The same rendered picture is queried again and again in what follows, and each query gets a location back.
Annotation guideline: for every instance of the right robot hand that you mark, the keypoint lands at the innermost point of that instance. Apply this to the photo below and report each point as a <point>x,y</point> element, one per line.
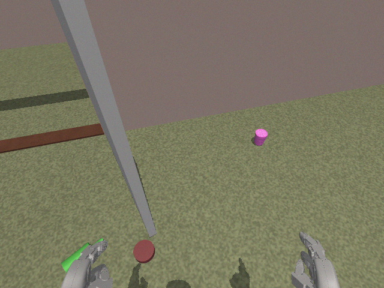
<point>320,268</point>

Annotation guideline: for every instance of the left robot hand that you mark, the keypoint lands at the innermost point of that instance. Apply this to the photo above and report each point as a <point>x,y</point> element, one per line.
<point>80,275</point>

